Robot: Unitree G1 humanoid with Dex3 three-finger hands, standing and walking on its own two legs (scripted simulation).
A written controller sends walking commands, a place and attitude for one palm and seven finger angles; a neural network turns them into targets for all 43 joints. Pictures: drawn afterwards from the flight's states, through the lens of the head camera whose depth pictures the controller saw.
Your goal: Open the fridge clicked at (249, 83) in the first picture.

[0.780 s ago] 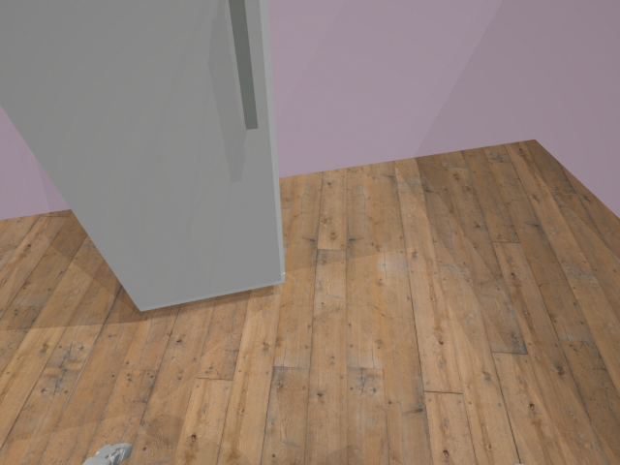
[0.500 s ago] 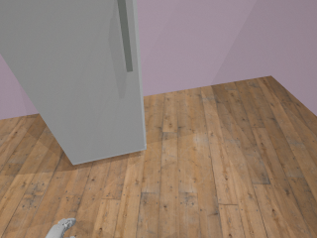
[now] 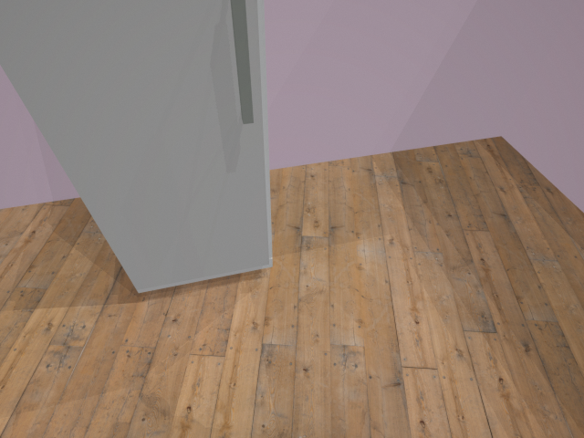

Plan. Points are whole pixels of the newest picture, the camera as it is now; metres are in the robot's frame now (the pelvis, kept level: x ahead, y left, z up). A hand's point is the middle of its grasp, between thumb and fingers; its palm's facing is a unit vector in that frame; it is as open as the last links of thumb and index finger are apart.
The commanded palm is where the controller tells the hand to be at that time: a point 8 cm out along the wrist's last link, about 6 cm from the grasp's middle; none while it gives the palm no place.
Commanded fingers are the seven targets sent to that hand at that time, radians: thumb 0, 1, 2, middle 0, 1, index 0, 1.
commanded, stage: stand and wait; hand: right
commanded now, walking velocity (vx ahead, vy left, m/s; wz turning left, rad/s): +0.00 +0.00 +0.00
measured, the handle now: (240, 49) +0.79 +0.16 +0.16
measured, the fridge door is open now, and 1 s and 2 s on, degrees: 0 0 0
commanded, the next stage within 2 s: look at it before walking up in 0.16 s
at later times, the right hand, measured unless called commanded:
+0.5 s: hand out of the picture +0.08 -0.24 -0.16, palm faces -0.03 +0.94 -0.33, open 7.3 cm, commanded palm none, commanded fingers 0.00 -0.90 -0.90 0.20 0.30 0.20 0.30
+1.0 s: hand out of the picture +0.08 -0.24 -0.16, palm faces -0.04 +0.94 -0.34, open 7.3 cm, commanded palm none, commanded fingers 0.00 -0.90 -0.90 0.20 0.30 0.20 0.30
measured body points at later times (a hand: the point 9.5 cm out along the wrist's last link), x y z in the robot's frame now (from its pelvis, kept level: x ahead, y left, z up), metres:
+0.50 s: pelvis +0.00 +0.01 +0.00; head +0.01 +0.01 +0.45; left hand +0.07 +0.30 -0.13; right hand +0.08 -0.29 -0.13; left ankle +0.00 +0.12 -0.74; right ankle +0.00 -0.12 -0.74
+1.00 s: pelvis +0.01 +0.01 +0.00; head +0.02 +0.01 +0.45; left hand +0.09 +0.30 -0.13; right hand +0.09 -0.29 -0.13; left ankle +0.00 +0.12 -0.74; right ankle +0.00 -0.12 -0.74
